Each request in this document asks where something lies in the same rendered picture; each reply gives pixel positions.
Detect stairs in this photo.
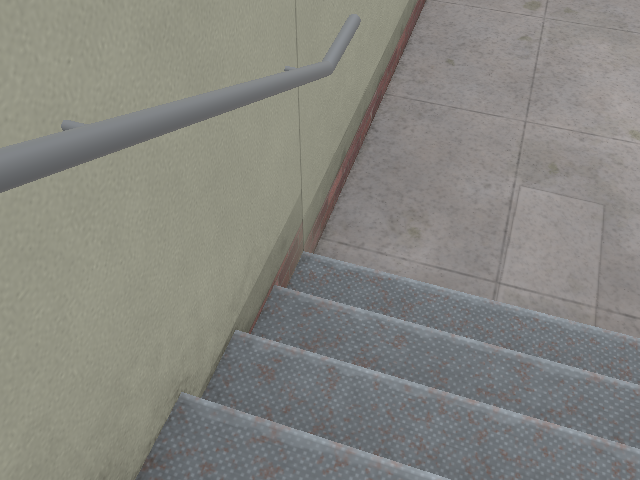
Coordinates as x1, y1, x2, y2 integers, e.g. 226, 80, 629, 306
135, 251, 640, 480

